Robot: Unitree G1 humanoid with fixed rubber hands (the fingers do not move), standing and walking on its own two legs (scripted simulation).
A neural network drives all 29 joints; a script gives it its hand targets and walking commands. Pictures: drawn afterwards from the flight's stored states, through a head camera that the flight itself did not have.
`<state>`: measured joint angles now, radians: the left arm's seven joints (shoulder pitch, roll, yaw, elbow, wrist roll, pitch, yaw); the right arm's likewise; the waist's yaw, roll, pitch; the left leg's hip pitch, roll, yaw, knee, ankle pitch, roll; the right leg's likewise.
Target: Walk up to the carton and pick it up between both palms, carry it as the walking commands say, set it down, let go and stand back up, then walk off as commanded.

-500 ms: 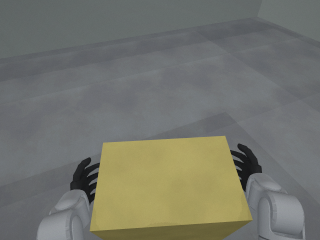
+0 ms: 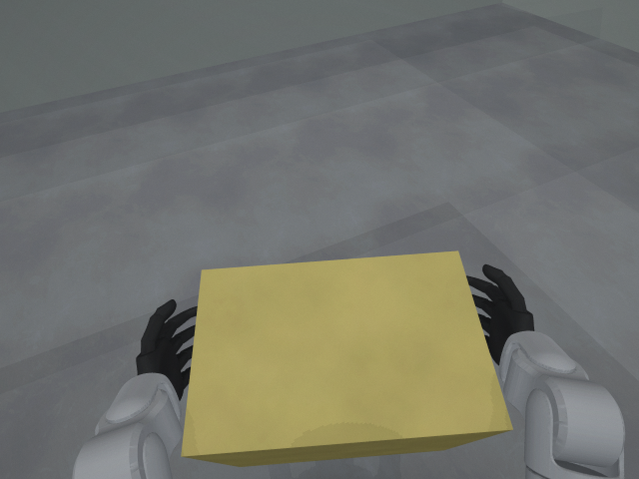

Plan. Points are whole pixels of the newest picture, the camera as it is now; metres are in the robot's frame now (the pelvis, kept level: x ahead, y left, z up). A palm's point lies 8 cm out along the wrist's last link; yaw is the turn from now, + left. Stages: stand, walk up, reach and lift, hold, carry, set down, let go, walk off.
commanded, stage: carry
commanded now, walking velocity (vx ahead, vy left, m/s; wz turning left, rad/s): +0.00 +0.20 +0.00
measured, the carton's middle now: (337, 370) +0.25 +0.01 +0.02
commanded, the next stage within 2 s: none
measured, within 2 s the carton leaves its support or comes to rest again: neither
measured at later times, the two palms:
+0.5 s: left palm (98, 445) +0.15 +0.24 +0.08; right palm (474, 379) +0.20 -0.13 +0.10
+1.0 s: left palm out of the picture +0.14 +0.34 +0.08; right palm (368, 421) +0.17 -0.02 +0.09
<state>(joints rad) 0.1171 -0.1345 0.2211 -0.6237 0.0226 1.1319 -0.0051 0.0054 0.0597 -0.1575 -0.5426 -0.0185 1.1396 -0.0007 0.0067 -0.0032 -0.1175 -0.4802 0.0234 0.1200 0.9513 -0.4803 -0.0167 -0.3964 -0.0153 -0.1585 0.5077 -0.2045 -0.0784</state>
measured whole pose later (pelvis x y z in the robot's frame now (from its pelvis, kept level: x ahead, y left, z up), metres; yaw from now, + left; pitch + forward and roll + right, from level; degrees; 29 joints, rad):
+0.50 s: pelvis -0.05 +0.04 +0.00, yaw +4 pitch +4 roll +1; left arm 0.09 -0.11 0.19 -0.59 0.03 1.19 0.02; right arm 0.01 0.05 -0.17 -0.52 -0.02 1.18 -0.01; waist 0.00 -0.06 -0.12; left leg -0.29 0.02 0.10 0.54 -0.40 0.04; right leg -0.44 -0.11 -0.17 0.48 -0.11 -0.02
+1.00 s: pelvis -0.08 +0.16 +0.00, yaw +2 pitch +5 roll +2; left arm 0.11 -0.14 0.21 -0.64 0.01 1.14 0.00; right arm 0.03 0.07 -0.18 -0.58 -0.01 1.14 0.00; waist -0.01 -0.04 -0.04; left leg -0.49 0.06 0.03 0.80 -0.38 0.00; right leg -0.36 -0.18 -0.10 0.53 -0.25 0.07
